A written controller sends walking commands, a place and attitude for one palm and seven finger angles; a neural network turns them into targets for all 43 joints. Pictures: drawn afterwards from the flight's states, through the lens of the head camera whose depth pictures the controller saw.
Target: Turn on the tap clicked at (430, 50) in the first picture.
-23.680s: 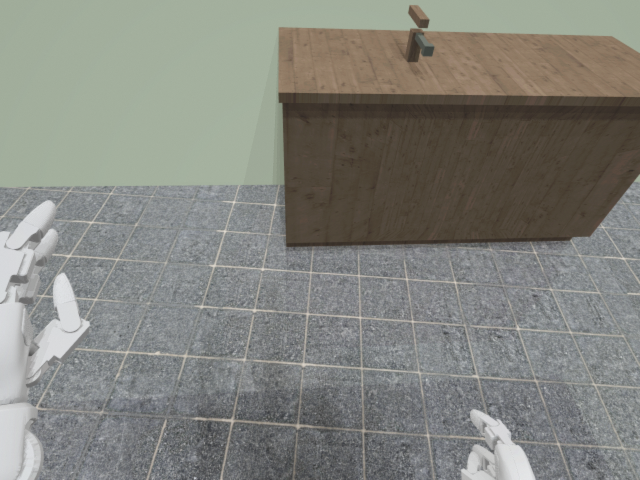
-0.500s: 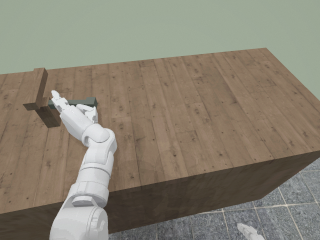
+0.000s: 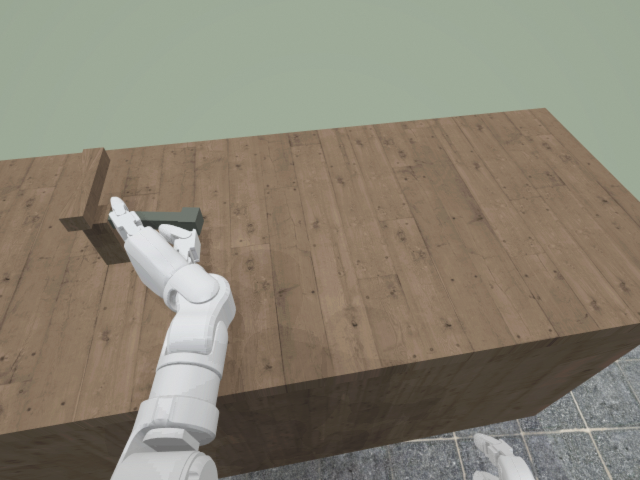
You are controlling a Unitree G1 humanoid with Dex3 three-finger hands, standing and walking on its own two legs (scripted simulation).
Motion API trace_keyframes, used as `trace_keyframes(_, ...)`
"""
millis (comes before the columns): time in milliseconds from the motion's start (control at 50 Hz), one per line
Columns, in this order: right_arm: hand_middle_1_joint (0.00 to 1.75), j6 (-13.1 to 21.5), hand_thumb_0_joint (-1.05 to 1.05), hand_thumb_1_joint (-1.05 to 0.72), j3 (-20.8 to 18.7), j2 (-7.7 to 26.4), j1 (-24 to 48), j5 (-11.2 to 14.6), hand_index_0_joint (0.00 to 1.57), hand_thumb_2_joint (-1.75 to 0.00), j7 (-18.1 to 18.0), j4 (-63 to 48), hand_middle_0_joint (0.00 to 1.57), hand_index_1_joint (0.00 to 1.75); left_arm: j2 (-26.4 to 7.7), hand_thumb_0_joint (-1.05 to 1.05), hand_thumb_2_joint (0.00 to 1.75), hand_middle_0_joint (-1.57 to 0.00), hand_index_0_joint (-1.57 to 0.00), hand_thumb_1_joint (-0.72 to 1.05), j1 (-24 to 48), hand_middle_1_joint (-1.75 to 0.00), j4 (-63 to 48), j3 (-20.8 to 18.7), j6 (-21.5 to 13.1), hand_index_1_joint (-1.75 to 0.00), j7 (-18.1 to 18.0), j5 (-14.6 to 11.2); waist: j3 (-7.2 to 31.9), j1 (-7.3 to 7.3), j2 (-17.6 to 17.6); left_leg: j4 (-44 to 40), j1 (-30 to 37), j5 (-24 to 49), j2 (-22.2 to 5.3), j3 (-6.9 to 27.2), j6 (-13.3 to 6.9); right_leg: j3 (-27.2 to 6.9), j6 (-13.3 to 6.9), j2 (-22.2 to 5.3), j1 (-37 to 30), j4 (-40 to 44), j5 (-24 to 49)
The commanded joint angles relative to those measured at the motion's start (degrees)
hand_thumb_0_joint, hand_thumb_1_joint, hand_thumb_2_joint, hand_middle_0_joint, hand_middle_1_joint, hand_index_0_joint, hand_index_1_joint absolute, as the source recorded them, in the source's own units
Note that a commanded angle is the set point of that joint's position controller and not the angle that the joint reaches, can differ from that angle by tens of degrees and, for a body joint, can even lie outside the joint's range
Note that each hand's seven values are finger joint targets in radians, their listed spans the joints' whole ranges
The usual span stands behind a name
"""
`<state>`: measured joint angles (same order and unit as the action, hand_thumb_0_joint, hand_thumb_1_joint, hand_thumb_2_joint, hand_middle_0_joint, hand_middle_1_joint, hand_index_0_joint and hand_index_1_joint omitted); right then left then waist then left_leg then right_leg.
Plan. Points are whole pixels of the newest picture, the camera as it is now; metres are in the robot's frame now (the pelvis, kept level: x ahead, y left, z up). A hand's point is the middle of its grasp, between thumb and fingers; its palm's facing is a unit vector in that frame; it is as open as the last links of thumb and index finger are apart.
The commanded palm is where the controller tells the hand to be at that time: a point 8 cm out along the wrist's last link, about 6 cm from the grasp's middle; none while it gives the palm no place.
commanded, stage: lift the hand up off the lever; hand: left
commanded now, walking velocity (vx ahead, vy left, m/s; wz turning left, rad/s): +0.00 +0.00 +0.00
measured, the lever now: (191, 221) +0.43 +0.22 +0.07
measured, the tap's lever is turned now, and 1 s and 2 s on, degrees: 79 79 79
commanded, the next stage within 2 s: draw the hand back beside the body in 1.28 s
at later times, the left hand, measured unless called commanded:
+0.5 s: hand (183, 223) +0.38 +0.20 +0.13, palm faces +0.80 -0.60 -0.07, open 7.8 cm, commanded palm +0.33 +0.21 +0.13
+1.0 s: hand (168, 221) +0.36 +0.20 +0.15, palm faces +0.76 -0.64 -0.03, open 7.8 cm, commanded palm +0.31 +0.21 +0.15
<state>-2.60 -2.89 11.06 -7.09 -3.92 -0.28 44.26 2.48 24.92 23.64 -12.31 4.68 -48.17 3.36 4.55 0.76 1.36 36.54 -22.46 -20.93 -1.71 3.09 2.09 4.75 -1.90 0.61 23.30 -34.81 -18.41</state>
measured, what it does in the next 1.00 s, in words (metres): stands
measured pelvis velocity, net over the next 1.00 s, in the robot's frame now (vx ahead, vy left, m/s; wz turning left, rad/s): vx -0.01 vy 0.01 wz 0.01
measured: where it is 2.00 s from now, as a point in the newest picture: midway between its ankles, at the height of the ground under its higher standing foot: outside the picture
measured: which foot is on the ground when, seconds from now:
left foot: down 0.00-1.00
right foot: down 0.00-1.00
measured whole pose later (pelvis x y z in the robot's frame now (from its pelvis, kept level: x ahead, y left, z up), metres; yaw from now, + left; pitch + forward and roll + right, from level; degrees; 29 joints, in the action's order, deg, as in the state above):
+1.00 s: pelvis -0.01 +0.01 +0.01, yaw +0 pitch +1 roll -1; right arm -2.0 -1.7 10.9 -2.8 -2.0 -1.6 45.5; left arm 2.4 24.1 13.0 -8.4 14.4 -45.6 2.0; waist 2.1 3.4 1.7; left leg 29.1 -13.0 -16.9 -1.2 3.0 1.7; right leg 4.8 -1.4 0.1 13.6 -27.3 -14.4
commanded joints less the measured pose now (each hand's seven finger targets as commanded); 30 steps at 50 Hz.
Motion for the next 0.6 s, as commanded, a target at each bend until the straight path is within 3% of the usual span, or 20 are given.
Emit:
trace_keyframes(0,0.3,2.9,0.0,-0.9,-1.7,6.7,5.3,-0.1,0.2,-0.9,-1.3,-6.9,0.2,0.3,-8.7,0.0,0.9,-0.15,-0.15,0.9,27.4,-0.15,-19.2,2.2,-4.6,-0.15,-0.7,4.0,21.8,-0.04,-0.3,-1.6,8.2,31.1,0.1,-2.7,-0.1,-0.2,-0.4,-2.1,-13.5,2.3,26.7)
trace_keyframes(20,0.3,2.8,0.0,-0.9,-1.6,6.4,5.8,0.2,0.2,-0.9,-1.2,-7.3,0.2,0.3,-6.8,0.0,0.9,-0.15,-0.15,0.9,27.1,-0.15,-19.5,4.4,-4.3,-0.15,-0.2,4.2,22.3,-0.59,-0.4,-1.8,8.5,30.4,0.2,-3.1,-0.2,-0.3,-0.3,-2.2,-13.4,2.2,26.1)
trace_keyframes(80,0.3,2.6,0.0,-0.9,-1.0,6.4,6.9,0.4,0.2,-0.9,-1.7,-6.3,0.2,0.3,-5.3,0.0,0.9,-0.15,-0.15,0.9,27.9,-0.15,-13.7,5.6,-2.2,-0.15,0.0,3.8,17.7,-1.03,-2.0,-3.1,6.8,24.3,0.3,-3.0,-0.6,-0.4,-0.1,-2.5,-11.5,4.5,20.3)
trace_keyframes(100,0.3,2.3,0.0,-0.9,-1.2,6.7,6.9,0.5,0.2,-0.9,-2.0,-6.0,0.2,0.3,-7.2,0.0,0.9,-0.15,-0.15,0.9,25.3,-0.15,-11.5,2.6,-1.2,-0.15,0.2,3.1,16.6,-0.31,-2.7,-4.2,6.2,23.0,0.4,-2.6,-0.7,-0.2,-0.2,-2.2,-12.3,5.2,18.8)
trace_keyframes(120,0.3,2.2,0.0,-0.9,-0.8,6.6,7.4,0.9,0.2,-0.9,-2.0,-6.6,0.2,0.3,-5.2,0.0,0.9,-0.15,-0.15,0.9,24.6,-0.15,-10.0,4.3,-0.3,-0.15,0.7,2.5,15.9,-0.66,-3.4,-4.7,6.1,21.3,0.7,-3.1,-1.1,-0.4,0.1,-2.4,-12.1,6.0,17.2)
trace_keyframes(180,0.3,2.1,0.0,-0.9,-0.6,6.5,8.4,1.3,0.2,-0.9,-2.4,-6.8,0.2,0.3,-5.2,0.0,0.9,-0.15,-0.15,0.9,25.6,-0.15,-8.3,3.7,1.0,-0.15,1.0,1.2,14.3,-0.1,-4.3,-5.7,5.4,18.2,0.8,-3.1,-1.6,-1.1,0.3,-2.8,-12.9,8.4,14.9)
trace_keyframes(200,0.3,2.0,0.0,-0.9,-0.6,6.7,8.4,1.2,0.2,-0.9,-2.5,-6.5,0.2,0.3,-6.8,0.0,0.9,-0.15,-0.15,0.9,24.1,-0.15,-7.3,1.3,1.3,-0.15,0.7,0.8,14.0,0.65,-4.2,-6.3,5.3,18.0,0.8,-2.8,-1.6,-1.0,0.2,-2.6,-13.4,8.8,14.2)
trace_keyframes(280,0.3,2.2,0.0,-0.9,-0.5,6.3,8.6,1.3,0.2,-0.9,-2.1,-7.0,0.2,0.3,-7.1,0.0,0.9,-0.15,-0.15,0.9,26.4,-0.15,-8.7,1.5,0.7,-0.15,0.1,1.3,14.6,0.55,-5.7,-6.2,5.9,18.4,0.6,-3.3,-1.9,-1.5,0.6,-3.1,-14.2,9.7,15.5)
trace_keyframes(300,0.3,2.1,0.0,-0.9,-0.6,6.5,8.7,1.1,0.2,-0.9,-2.2,-6.7,0.2,0.3,-9.7,0.0,0.9,-0.15,-0.15,0.9,25.6,-0.15,-9.1,-1.2,0.5,-0.15,-0.2,1.7,14.7,1.33,-4.9,-6.5,6.0,19.0,0.5,-3.0,-1.9,-1.5,0.3,-2.9,-14.8,9.6,15.9)
trace_keyframes(320,0.3,2.1,0.0,-0.9,-0.5,6.2,8.6,1.2,0.2,-0.9,-2.0,-7.3,0.2,0.3,-8.5,0.0,0.9,-0.15,-0.15,0.9,26.3,-0.15,-11.0,0.5,0.2,-0.15,0.0,2.1,16.0,0.93,-4.7,-6.5,6.8,19.7,0.6,-3.4,-1.9,-1.5,0.4,-2.9,-15.2,9.1,16.5)
trace_keyframes(380,0.3,2.6,0.0,-0.9,-0.6,6.0,9.4,1.0,0.2,-0.9,-1.9,-6.8,0.2,0.3,-7.4,0.0,0.9,-0.15,-0.15,0.9,30.5,-0.15,-12.3,3.0,-0.6,-0.15,-0.2,3.3,14.9,0.16,-2.2,-6.2,7.5,17.9,0.3,-3.5,-2.0,-1.8,0.4,-3.1,-13.2,10.1,13.6)
trace_keyframes(400,0.3,2.7,0.0,-0.9,-0.7,6.2,9.4,0.9,0.2,-0.9,-2.1,-6.3,0.2,0.3,-9.6,0.0,0.9,-0.15,-0.15,0.9,30.9,-0.15,-12.7,1.0,-0.8,-0.15,-0.3,3.5,14.1,0.48,-1.1,-6.6,7.5,17.7,0.3,-3.0,-2.0,-1.7,0.1,-2.9,-13.0,10.1,13.0)
trace_keyframes(460,0.3,3.1,0.0,-0.9,-0.7,6.1,9.5,1.1,0.2,-0.9,-2.2,-6.6,0.2,0.3,-7.4,0.0,0.9,-0.15,-0.15,0.9,31.1,-0.15,-13.0,3.5,-1.2,-0.15,0.4,3.1,15.1,-0.2,-1.2,-6.7,8.5,16.9,0.5,-3.4,-2.2,-1.7,0.3,-2.9,-13.0,10.1,12.2)
trace_keyframes(500,0.3,2.9,0.0,-0.9,-0.8,6.5,9.6,1.3,0.2,-0.9,-2.6,-6.1,0.2,0.3,-9.1,0.0,0.9,-0.15,-0.15,0.9,28.9,-0.15,-11.5,1.6,-0.6,-0.15,1.0,2.2,13.8,0.33,-1.4,-7.4,7.9,15.8,0.4,-2.9,-2.1,-1.5,0.2,-2.9,-13.4,10.7,11.1)
trace_keyframes(520,0.3,3.1,0.0,-0.9,-0.6,6.4,9.5,1.4,0.2,-0.9,-2.5,-6.5,0.2,0.3,-7.1,0.0,0.9,-0.15,-0.15,0.9,29.0,-0.15,-11.7,3.5,-0.5,-0.15,1.4,1.8,14.7,-0.21,-2.3,-7.7,8.6,15.9,0.7,-3.3,-2.3,-1.7,0.4,-2.9,-13.7,10.7,11.2)
trace_keyframes(580,0.3,3.0,0.0,-0.9,-0.7,6.7,9.3,1.5,0.2,-0.9,-2.7,-6.9,0.2,0.3,-7.5,0.0,0.9,-0.15,-0.15,0.9,26.8,-0.15,-11.4,2.5,0.7,-0.15,1.8,0.6,15.4,0.52,-3.4,-7.7,9.0,19.1,0.6,-3.3,-2.2,-1.6,0.4,-3.0,-15.7,10.6,15.6)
